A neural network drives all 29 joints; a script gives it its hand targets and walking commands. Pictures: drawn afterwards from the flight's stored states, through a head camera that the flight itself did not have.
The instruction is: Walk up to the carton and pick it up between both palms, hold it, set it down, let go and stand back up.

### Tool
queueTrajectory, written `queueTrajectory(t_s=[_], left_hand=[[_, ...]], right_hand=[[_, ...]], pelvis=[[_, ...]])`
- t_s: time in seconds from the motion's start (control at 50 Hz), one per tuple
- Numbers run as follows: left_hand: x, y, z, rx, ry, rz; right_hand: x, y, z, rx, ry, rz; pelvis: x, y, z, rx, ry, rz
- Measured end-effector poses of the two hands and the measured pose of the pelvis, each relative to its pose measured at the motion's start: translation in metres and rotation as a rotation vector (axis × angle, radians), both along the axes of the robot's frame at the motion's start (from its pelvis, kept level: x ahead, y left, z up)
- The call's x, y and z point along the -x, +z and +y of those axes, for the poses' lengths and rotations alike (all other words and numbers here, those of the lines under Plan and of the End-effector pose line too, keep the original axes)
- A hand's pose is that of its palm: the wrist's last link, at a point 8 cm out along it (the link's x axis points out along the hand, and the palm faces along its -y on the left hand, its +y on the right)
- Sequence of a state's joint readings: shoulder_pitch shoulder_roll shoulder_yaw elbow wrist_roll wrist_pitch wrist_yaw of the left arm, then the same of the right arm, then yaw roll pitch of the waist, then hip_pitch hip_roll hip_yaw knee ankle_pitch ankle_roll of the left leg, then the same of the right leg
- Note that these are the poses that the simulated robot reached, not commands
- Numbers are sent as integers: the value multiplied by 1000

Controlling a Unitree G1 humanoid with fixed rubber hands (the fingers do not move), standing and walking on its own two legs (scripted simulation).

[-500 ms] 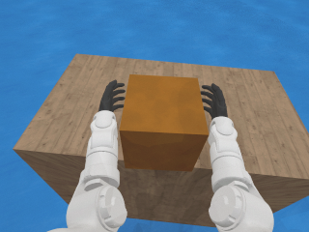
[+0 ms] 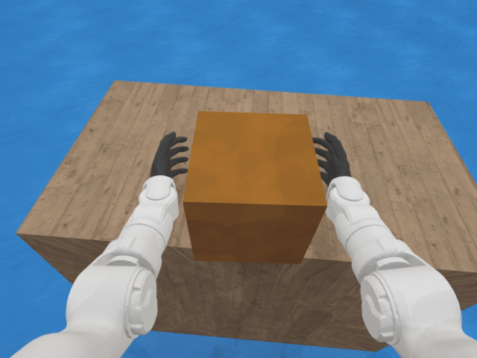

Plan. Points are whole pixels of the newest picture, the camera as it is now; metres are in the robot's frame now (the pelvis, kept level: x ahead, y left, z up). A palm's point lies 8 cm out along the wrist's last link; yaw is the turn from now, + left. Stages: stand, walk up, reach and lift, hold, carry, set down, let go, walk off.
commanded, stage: set down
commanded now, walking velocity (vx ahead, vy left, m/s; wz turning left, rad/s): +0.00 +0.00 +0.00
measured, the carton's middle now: (250, 188) +0.42 +0.05 +0.05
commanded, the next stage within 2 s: none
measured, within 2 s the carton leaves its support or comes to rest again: neither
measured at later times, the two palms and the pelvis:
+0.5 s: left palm (144, 143) +0.41 +0.22 +0.15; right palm (383, 141) +0.46 -0.15 +0.16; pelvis -0.01 -0.02 +0.00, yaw +2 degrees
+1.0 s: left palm (115, 129) +0.39 +0.25 +0.19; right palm (362, 128) +0.45 -0.11 +0.19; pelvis -0.01 -0.01 +0.01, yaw +3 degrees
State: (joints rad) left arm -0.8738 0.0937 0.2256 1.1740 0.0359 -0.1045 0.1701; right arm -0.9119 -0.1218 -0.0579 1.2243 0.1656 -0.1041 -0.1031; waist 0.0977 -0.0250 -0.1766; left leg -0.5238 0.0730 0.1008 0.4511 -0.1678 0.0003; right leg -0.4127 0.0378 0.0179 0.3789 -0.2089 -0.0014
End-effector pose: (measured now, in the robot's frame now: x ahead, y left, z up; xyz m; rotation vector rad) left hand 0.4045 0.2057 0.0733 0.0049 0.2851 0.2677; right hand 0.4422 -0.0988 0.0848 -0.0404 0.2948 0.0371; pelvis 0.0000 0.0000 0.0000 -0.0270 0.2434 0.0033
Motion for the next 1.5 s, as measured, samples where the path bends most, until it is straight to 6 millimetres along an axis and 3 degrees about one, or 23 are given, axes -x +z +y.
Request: queueTrajectory(t_s=[0.24, 0.42, 0.52, 0.64, 0.84, 0.94, 1.08, 1.26, 1.5], left_hand=[[7, 19, 34, -16, 40, -59], [2, 61, 28, -22, -1, -99], [-3, 77, 16, -19, -29, -88], [-4, 84, 12, -2, -35, -73], [4, 99, 38, -1, 21, -85], [11, 111, 46, -10, 29, -90], [30, 108, 44, -19, 22, -66], [70, 69, 39, 3, 35, -16], [103, 52, 31, 11, 31, -29]], right_hand=[[-19, 26, -38, 3, -24, -51], [-22, 63, -55, -15, -8, -72], [-22, 76, -52, -24, 5, -62], [-20, 84, -39, -21, 17, -55], [-19, 98, -12, -38, 20, -62], [-16, 103, -7, -49, 16, -51], [-3, 93, -21, -61, 2, -26], [34, 58, -47, -58, 4, -28], [77, 34, -46, -82, 32, -58]], pelvis=[[5, -3, -6, 6, 17, 40], [11, -1, -17, -2, 29, 30], [14, 1, -21, -9, 33, 4], [14, 3, -24, -14, 34, -31], [10, 6, -18, -14, 40, -98], [8, 6, -14, -12, 45, -135], [7, 8, -11, -15, 47, -197], [12, 9, -15, -22, 41, -238], [18, 9, -20, -30, 39, -241]])
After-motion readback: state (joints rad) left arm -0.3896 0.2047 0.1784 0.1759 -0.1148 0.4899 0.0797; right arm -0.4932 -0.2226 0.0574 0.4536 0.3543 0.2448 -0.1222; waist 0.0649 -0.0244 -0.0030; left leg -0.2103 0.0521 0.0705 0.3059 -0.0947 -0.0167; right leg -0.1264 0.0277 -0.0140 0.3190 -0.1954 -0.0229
